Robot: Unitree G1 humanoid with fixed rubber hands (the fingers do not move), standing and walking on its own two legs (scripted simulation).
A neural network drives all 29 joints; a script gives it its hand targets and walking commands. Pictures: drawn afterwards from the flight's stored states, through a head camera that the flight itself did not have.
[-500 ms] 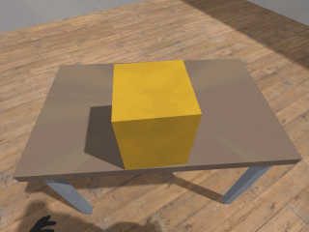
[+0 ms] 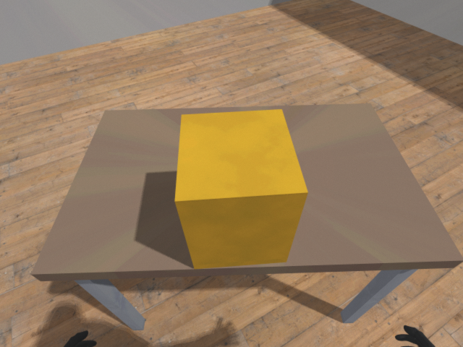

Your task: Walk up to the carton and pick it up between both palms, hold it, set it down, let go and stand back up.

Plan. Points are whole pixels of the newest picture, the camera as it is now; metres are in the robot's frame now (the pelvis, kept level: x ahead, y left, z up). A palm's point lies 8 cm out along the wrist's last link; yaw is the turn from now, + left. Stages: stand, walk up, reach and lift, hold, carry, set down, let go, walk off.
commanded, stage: walk up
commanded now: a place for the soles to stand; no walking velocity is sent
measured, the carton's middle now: (236, 192) +0.41 +0.01 +0.01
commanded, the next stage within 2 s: reach and lift in 0.50 s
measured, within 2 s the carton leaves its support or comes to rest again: neither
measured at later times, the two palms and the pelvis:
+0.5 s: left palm out of the picture +0.10 +0.32 -0.10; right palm out of the picture +0.09 -0.30 -0.09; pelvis +0.00 +0.01 +0.01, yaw +0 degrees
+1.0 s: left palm (87, 330) +0.17 +0.27 -0.06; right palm (428, 344) +0.15 -0.30 -0.05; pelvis +0.01 +0.01 +0.00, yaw -1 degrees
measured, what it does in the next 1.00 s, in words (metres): stands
